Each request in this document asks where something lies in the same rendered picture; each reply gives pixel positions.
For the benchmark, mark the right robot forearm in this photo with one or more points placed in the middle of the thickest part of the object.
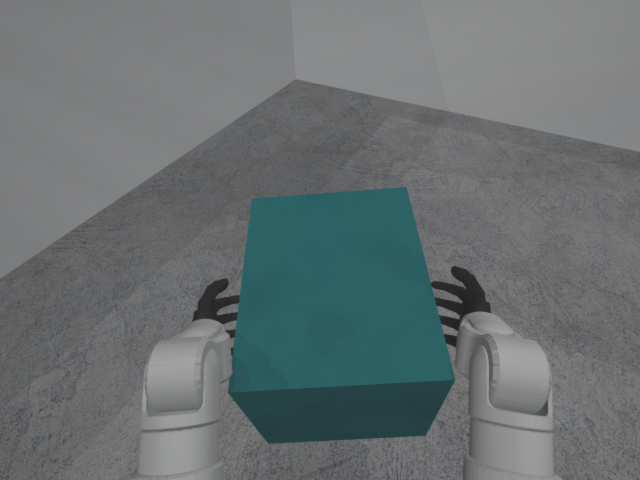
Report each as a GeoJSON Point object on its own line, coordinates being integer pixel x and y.
{"type": "Point", "coordinates": [510, 402]}

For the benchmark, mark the carton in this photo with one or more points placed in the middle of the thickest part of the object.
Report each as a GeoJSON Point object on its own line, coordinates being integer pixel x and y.
{"type": "Point", "coordinates": [338, 335]}

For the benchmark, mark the left robot hand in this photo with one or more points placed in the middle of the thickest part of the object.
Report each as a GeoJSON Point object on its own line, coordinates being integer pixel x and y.
{"type": "Point", "coordinates": [208, 305]}

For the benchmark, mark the left robot forearm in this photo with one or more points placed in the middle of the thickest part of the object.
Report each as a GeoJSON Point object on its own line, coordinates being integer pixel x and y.
{"type": "Point", "coordinates": [181, 404]}

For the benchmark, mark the right robot hand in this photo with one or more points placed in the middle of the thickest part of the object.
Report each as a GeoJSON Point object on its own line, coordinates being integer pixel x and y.
{"type": "Point", "coordinates": [473, 299]}

